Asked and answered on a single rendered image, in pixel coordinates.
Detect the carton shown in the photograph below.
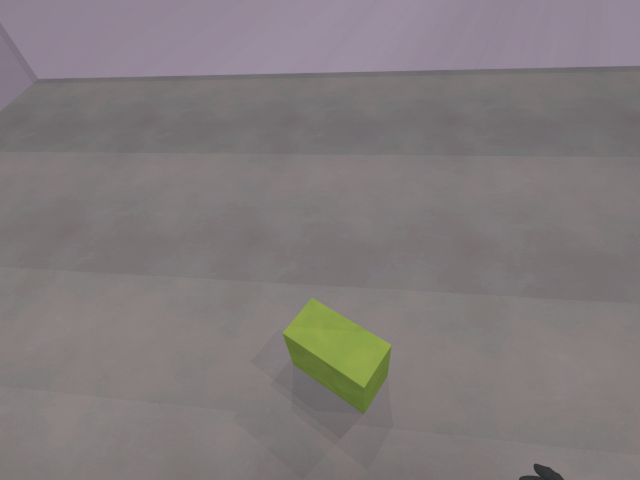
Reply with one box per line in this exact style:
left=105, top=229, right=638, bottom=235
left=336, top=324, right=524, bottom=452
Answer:
left=283, top=298, right=392, bottom=414

